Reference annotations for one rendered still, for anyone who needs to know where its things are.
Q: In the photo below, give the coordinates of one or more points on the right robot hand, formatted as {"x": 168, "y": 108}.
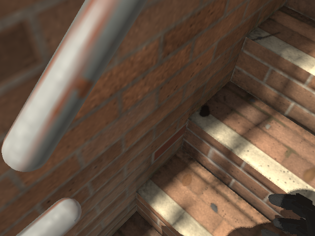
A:
{"x": 299, "y": 205}

